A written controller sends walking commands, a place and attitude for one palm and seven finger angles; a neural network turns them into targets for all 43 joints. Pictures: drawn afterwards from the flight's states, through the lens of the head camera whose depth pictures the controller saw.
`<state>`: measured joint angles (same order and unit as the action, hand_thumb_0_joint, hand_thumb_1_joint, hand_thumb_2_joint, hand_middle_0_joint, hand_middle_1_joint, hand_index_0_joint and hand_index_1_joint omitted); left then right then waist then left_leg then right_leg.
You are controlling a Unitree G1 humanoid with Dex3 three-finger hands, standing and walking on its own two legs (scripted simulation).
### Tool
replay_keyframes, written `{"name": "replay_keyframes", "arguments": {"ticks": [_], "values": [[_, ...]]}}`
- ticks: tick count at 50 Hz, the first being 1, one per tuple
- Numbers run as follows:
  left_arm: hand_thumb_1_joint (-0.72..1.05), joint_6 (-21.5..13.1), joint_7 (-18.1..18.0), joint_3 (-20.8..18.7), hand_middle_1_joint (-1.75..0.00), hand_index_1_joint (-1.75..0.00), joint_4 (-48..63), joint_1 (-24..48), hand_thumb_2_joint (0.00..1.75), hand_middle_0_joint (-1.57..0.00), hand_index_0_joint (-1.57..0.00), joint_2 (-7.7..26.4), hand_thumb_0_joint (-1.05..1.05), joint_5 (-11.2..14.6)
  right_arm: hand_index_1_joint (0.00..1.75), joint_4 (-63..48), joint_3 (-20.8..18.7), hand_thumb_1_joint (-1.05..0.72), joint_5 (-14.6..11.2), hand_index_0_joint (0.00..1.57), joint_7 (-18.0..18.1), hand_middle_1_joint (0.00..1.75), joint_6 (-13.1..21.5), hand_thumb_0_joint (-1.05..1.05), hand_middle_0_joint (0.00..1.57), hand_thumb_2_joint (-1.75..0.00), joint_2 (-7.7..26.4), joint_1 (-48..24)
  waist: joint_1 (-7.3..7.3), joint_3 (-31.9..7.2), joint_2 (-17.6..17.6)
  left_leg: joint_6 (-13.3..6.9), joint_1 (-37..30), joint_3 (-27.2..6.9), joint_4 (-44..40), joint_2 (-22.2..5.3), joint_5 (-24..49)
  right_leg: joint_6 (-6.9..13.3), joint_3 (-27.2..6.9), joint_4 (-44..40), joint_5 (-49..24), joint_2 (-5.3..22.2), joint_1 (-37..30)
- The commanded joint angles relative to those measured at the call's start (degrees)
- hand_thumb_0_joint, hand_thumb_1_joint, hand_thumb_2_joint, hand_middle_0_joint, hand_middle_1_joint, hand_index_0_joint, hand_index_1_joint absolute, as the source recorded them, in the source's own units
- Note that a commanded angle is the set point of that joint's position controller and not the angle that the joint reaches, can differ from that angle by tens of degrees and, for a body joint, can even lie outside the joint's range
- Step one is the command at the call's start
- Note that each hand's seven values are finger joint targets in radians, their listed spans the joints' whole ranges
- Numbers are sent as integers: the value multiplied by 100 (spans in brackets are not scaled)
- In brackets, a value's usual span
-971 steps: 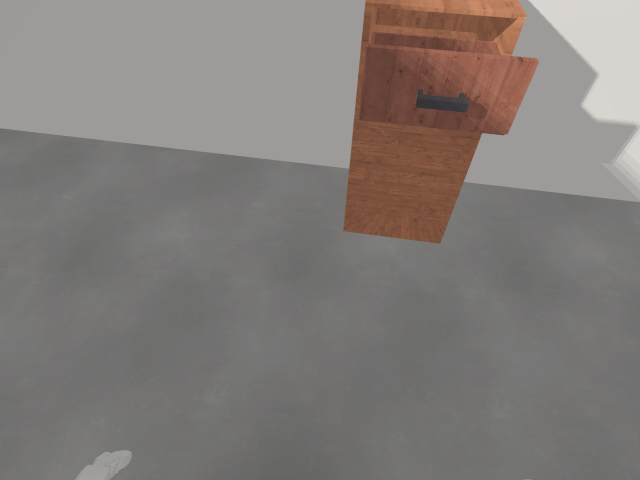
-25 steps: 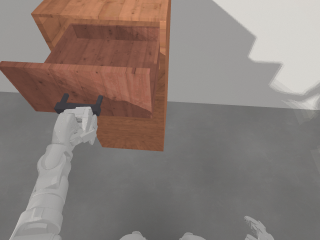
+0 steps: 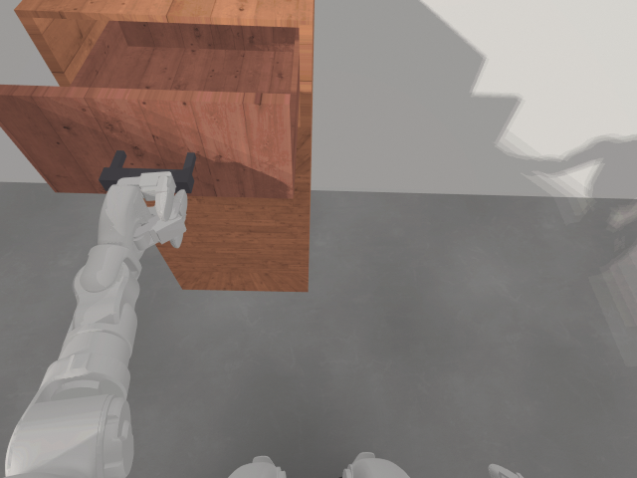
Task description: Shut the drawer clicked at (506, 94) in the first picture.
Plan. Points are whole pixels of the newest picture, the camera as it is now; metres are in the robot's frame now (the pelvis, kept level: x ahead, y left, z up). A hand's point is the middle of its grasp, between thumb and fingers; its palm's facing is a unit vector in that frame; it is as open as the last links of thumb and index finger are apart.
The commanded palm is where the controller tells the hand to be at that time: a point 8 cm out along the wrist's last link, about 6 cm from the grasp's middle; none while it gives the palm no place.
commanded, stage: push the drawer shut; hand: left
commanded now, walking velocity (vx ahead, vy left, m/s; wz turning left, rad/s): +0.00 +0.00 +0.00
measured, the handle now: (151, 169) +0.50 +0.22 +0.07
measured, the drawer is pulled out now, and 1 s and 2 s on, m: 0.18 0.06 0.00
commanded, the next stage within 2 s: pull the fist back off the drawer in 1.84 s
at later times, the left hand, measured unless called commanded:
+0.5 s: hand (186, 183) +0.48 +0.17 +0.07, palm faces -0.05 -1.00 -0.01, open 3.3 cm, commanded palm +0.47 +0.22 +0.07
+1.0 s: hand (198, 147) +0.54 +0.16 +0.07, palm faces -0.03 -1.00 -0.01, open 3.5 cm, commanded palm +0.53 +0.21 +0.07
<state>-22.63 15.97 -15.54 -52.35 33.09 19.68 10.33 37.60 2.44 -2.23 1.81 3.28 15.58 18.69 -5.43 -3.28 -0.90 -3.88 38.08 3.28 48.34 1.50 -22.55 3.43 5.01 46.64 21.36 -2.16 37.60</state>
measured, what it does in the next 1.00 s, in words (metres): stands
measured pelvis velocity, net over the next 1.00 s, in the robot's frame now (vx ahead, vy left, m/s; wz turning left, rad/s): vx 0.00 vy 0.01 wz -0.02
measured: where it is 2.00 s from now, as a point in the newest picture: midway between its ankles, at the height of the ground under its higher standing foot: outside the picture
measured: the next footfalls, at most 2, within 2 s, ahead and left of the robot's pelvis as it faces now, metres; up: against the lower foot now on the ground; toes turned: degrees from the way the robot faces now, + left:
none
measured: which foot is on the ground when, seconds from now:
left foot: down 0.00-1.00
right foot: down 0.00-1.00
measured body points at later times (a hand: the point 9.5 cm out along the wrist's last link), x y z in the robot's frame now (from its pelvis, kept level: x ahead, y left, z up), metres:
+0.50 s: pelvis +0.00 +0.02 -0.01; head +0.09 +0.03 +0.43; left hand +0.48 +0.22 +0.07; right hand +0.01 -0.25 -0.13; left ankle +0.01 +0.08 -0.70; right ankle +0.02 -0.08 -0.70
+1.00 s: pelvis +0.00 +0.01 -0.02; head +0.14 +0.02 +0.41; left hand +0.54 +0.22 +0.07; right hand -0.04 -0.25 -0.13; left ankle +0.01 +0.08 -0.70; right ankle +0.02 -0.08 -0.70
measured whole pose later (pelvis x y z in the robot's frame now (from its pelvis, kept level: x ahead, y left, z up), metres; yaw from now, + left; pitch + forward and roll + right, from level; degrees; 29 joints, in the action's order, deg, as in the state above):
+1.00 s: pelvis +0.00 +0.01 -0.02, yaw -1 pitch +21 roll -3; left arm -21.9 11.1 -22.6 -73.9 59.6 30.6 2.3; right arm 37.5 3.3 1.3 -0.6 -1.2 16.4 24.5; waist -13.0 -4.6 -2.0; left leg -4.6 52.2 2.9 55.8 0.1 -25.0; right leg 2.9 5.7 51.3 22.2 -3.2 50.6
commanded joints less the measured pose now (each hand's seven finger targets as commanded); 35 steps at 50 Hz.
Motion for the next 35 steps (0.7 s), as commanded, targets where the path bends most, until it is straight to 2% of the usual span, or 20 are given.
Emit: {"name": "replay_keyframes", "arguments": {"ticks": [1, 4, 5, 7, 9, 10, 13, 15, 17, 19, 20, 21, 23, 25, 26, 27, 28, 31, 32, 35], "values": [[90, -398, -257, -496, -160, -160, 958, 2996, 90, -140, -140, 1537, 0, 96, 30, -498, -317, -90, 40, 20, 40, 30, 168, 0, 20, -90, 898, 425, -131, -2152, -96, 189, -891, -591, -577, -161, 1131, -203, -639, -540, -1259, 136, -879], [90, -459, -276, -618, -160, -160, 955, 3216, 90, -140, -140, 1720, 0, 63, 30, -480, -327, -90, 71, 20, 28, 30, 128, 0, 20, -90, 942, 513, -118, -2453, -316, 231, -1150, -667, -513, -182, 1426, -167, -563, -420, -1369, 105, -764], [90, -453, -271, -481, -160, -160, 886, 3236, 90, -140, -140, 1530, 0, 42, 30, -482, -318, -90, 73, 20, 14, 30, 114, 0, 20, -90, 908, 514, -151, -2505, -503, 249, -1303, -659, -503, -188, 1509, -172, -552, -425, -1392, 103, -651], [90, -464, -297, -383, -160, -160, 665, 3473, 90, -140, -140, 1414, 0, 34, 30, -435, -312, -90, 85, 20, -4, 30, 100, 0, 20, -90, 916, 551, -219, -2354, -432, 272, -1281, -738, -489, -221, 1410, -171, -499, -414, -1205, 79, -389], [90, -497, -343, -442, -160, -160, 469, 3662, 90, -140, -140, 1494, 0, 27, 30, -389, -319, -90, 98, 20, -14, 30, 76, 0, 20, -90, 957, 614, -300, -2196, -154, 235, -1142, -761, -454, -227, 1318, -175, -491, -405, -1117, 46, -276], [90, -523, -375, -590, -160, -160, 434, 3682, 90, -140, -140, 1673, 0, -8, 30, -390, -331, -90, 113, 20, -20, 30, 62, 0, 20, -90, 981, 651, -270, -2268, -127, 238, -1115, -757, -460, -232, 1290, -181, -490, -394, -1094, 47, -309], [90, -596, -411, -381, -160, -160, 489, 3823, 90, -140, -140, 1405, 0, -64, 30, -417, -337, -90, 132, 20, -65, 30, 33, 0, 20, -90, 951, 666, -274, -2482, -539, 307, -1457, -836, -433, -251, 1491, -155, -443, -322, -1090, 43, -77], [90, -595, -457, -541, -160, -160, 274, 3890, 90, -140, -140, 1618, 0, -117, 30, -372, -338, -90, 164, 20, -86, 30, -10, 0, 20, -90, 1000, 773, -287, -2496, -397, 311, -1404, -878, -391, -272, 1561, -154, -421, -276, -1075, 13, -2], [90, -598, -480, -438, -160, -160, 186, 4160, 90, -140, -140, 1528, 0, -148, 30, -350, -337, -90, 167, 20, -95, 30, -33, 0, 20, -90, 987, 780, -378, -2387, -384, 292, -1287, -858, -371, -264, 1396, -168, -431, -293, -971, 11, 86], [90, -612, -529, -733, -160, -160, 47, 4112, 90, -140, -140, 1900, 0, -191, 30, -352, -342, -90, 191, 20, -89, 30, -71, 0, 20, -90, 1050, 856, -334, -2433, -236, 259, -1125, -842, -338, -253, 1387, -161, -456, -273, -1011, -4, -24], [90, -606, -531, -705, -160, -160, 25, 4205, 90, -140, -140, 1914, 0, -222, 30, -376, -323, -90, 182, 20, -89, 30, -88, 0, 20, -90, 1044, 859, -372, -2445, -314, 261, -1074, -828, -332, -247, 1360, -169, -471, -268, -1002, 7, -12], [90, -625, -523, -522, -160, -160, 139, 4511, 90, -140, -140, 1749, 0, -249, 30, -354, -317, -90, 189, 20, -94, 30, -94, 0, 20, -90, 1005, 867, -460, -2495, -445, 265, -1161, -844, -310, -263, 1401, -176, -456, -244, -1015, 9, 92], [90, -634, -539, -547, -160, -160, 16, 4575, 90, -140, -140, 1765, 0, -294, 30, -330, -328, -90, 208, 20, -106, 30, -106, 0, 20, -90, 1018, 916, -448, -2479, -599, 308, -1246, -917, -298, -283, 1355, -158, -424, -219, -874, 2, 282], [90, -630, -576, -654, -160, -160, -108, 4666, 90, -140, -140, 1940, 0, -335, 30, -308, -323, -90, 230, 20, -118, 30, -128, 0, 20, -90, 1062, 978, -477, -2515, -584, 315, -1262, -966, -262, -298, 1403, -154, -407, -186, -837, -19, 394], [90, -617, -587, -564, -160, -160, -145, 4744, 90, -140, -140, 1821, 0, -331, 30, -310, -327, -90, 229, 20, -126, 30, -137, 0, 20, -90, 1050, 1002, -541, -2520, -488, 288, -1227, -953, -238, -297, 1371, -169, -417, -209, -837, -24, 402], [90, -615, -607, -710, -160, -160, -163, 4797, 90, -140, -140, 1980, 0, -322, 30, -292, -338, -90, 245, 20, -122, 30, -138, 0, 20, -90, 1079, 1033, -533, -2597, -389, 267, -1130, -931, -207, -290, 1316, -182, -439, -215, -835, -23, 322], [90, -603, -607, -741, -160, -160, -260, 4769, 90, -140, -140, 2075, 0, -375, 30, -308, -328, -90, 247, 20, -119, 30, -150, 0, 20, -90, 1089, 1060, -513, -2604, -432, 267, -1065, -931, -204, -285, 1291, -169, -444, -194, -814, -22, 316], [90, -587, -589, -538, -160, -160, -287, 5121, 90, -140, -140, 1865, 0, -420, 30, -269, -320, -90, 266, 20, -142, 30, -172, 0, 20, -90, 1066, 1135, -643, -2650, -691, 277, -1243, -975, -136, -306, 1403, -172, -422, -168, -823, -36, 585], [90, -574, -600, -616, -160, -160, -369, 5163, 90, -140, -140, 2009, 0, -442, 30, -238, -324, -90, 273, 20, -136, 30, -190, 0, 20, -90, 1099, 1183, -647, -2618, -580, 284, -1169, -1013, -118, -322, 1397, -169, -408, -151, -795, -39, 615], [90, -528, -637, -722, -160, -160, -432, 5488, 90, -140, -140, 2244, 0, -507, 30, -228, -309, -90, 297, 20, -134, 30, -210, 0, 20, -90, 1136, 1282, -724, -2711, -657, 252, -1069, -986, -50, -305, 1371, -183, -444, -146, -794, -46, 619]]}}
